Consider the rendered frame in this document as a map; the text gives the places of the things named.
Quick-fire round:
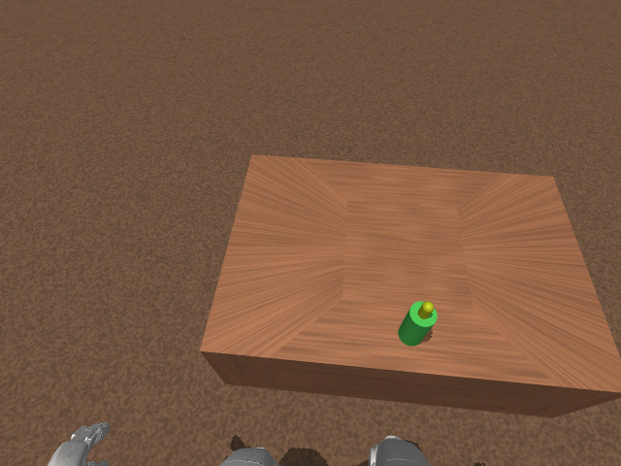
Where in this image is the bottle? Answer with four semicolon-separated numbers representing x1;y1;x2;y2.
398;301;438;347

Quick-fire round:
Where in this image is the left robot hand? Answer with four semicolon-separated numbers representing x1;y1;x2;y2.
48;422;110;466

